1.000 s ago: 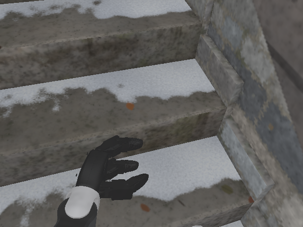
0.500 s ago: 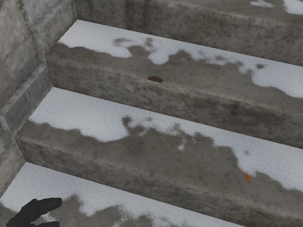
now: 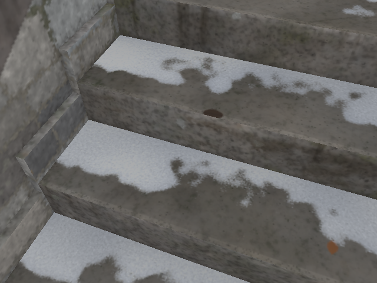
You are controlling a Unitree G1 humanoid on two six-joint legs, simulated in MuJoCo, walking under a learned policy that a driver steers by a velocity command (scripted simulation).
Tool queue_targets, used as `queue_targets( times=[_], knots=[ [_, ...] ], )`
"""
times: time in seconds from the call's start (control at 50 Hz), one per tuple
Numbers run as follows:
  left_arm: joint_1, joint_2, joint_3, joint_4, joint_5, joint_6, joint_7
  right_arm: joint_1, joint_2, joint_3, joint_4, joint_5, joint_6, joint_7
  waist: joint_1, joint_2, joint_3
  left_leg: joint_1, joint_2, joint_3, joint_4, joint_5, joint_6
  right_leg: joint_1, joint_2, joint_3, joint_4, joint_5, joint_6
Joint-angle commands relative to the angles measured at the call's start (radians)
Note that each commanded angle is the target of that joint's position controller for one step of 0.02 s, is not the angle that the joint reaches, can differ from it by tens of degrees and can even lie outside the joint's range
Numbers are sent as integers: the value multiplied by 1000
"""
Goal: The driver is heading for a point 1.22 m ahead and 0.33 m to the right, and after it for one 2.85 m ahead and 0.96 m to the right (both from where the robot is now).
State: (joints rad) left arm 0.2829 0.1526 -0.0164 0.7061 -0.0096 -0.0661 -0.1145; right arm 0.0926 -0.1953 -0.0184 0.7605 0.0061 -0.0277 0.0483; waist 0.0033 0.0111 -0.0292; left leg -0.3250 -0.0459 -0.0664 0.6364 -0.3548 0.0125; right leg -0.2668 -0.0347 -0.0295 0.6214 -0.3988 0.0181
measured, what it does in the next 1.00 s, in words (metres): stands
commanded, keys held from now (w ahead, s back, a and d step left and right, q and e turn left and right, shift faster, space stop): shift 0.76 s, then w+shift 0.24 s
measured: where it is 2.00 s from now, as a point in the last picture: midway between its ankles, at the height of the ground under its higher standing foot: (246, 203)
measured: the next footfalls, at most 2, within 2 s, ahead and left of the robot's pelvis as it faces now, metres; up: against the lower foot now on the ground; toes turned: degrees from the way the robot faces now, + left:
right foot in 1.38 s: +0.34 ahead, -0.14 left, +0.17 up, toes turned -8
left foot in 1.82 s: +0.66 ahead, -0.03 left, +0.34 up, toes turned +0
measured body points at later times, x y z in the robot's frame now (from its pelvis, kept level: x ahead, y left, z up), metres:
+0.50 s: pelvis +0.00 +0.01 +0.01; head +0.02 +0.00 +0.46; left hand +0.18 +0.23 -0.08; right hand +0.12 -0.23 -0.11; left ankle -0.01 +0.12 -0.72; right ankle -0.05 -0.13 -0.72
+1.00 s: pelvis +0.00 +0.03 -0.01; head +0.01 +0.03 +0.44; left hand +0.12 +0.28 -0.12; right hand +0.08 -0.22 -0.13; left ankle -0.02 +0.11 -0.73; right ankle -0.05 -0.11 -0.70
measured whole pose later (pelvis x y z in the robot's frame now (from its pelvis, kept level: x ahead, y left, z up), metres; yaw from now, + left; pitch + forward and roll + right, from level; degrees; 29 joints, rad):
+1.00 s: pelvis +0.00 +0.03 -0.01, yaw -1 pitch +3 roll +0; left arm 0.26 0.22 0.06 0.75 0.00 -0.01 0.04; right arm 0.33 -0.18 -0.05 0.71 -0.04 -0.01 -0.01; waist -0.03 -0.01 -0.06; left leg -0.35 -0.05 0.05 0.67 -0.38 0.06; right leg -0.40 -0.04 0.03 0.89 -0.48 -0.10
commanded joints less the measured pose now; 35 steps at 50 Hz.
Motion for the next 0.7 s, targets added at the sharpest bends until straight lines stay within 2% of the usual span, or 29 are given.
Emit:
queue_targets(
  times=[0.02,0.06,0.14,0.16,0.18,0.2,0.22,0.26,0.38,0.42,0.54,0.6,0.64,0.7],
  knots=[
    [-73,108,38,-104,-10,-29,10,-101,-94,-24,-90,8,-22,-24,-12,-44,-53,-59,63,-42,-92,214,25,126,-92,119,-121,337,-70],
    [-60,96,39,-105,-14,-26,13,-77,-84,-22,-83,5,-22,-32,-16,-30,-76,-36,72,-42,-96,294,27,163,-87,104,-109,428,-68],
    [-45,79,44,-111,-15,-14,8,-25,-97,-27,-54,6,-10,-35,-20,-30,-75,-19,79,-44,-112,378,22,208,-67,65,-81,525,-48],
    [-104,112,58,-134,16,-9,128,14,-36,-18,-77,-31,10,-54,-15,-46,-88,64,92,-43,-109,415,10,144,-128,90,-136,817,-71],
    [-136,114,52,-137,22,1,176,41,-26,-18,-74,-31,21,-70,-40,-51,-85,73,92,-36,-119,386,0,165,-138,89,-117,918,-74],
    [-152,104,51,-144,16,11,197,56,-37,-22,-74,-31,24,-79,-36,-59,-88,60,90,-31,-124,374,-6,185,-141,89,-100,947,-74],
    [-149,101,52,-147,11,17,203,63,-44,-25,-78,-31,26,-83,-27,-57,-114,66,90,-29,-129,387,-7,207,-139,84,-96,937,-74],
    [-130,113,57,-156,3,25,201,58,-56,-29,-88,-31,31,-82,-10,-49,-136,72,88,-31,-137,441,-4,224,-119,67,-104,820,-60],
    [-126,104,60,-144,16,39,194,66,-57,-33,-102,-35,22,-81,1,-24,-80,79,96,-44,-164,466,10,155,-84,40,-148,512,-44],
    [-139,94,53,-138,16,40,195,72,-58,-34,-100,-36,25,-84,1,-14,-67,83,96,-47,-183,454,10,133,-75,38,-170,421,-45],
    [-125,105,58,-93,17,38,190,110,-51,-36,-101,-34,25,-82,-10,0,-57,105,101,-48,-208,423,18,106,-70,44,-195,349,-49],
    [-116,101,57,-70,18,39,190,122,-42,-36,-101,-34,27,-83,-14,8,-46,110,102,-50,-219,391,21,85,-66,47,-208,297,-51],
    [-96,88,51,-49,10,43,187,140,-38,-36,-91,-36,31,-78,-16,8,-42,107,102,-53,-232,359,20,81,-64,48,-209,275,-55],
    [-75,94,52,-25,13,43,188,149,-33,-35,-84,-34,32,-77,-16,16,-21,98,100,-55,-249,319,24,68,-64,53,-220,237,-58]
  ],
)
Keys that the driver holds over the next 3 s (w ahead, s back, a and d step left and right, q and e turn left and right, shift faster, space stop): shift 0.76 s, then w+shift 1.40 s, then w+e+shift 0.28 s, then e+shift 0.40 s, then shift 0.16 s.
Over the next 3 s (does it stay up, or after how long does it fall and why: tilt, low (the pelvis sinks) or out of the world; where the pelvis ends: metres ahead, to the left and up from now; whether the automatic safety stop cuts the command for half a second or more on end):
stays up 1.35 -0.32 0.67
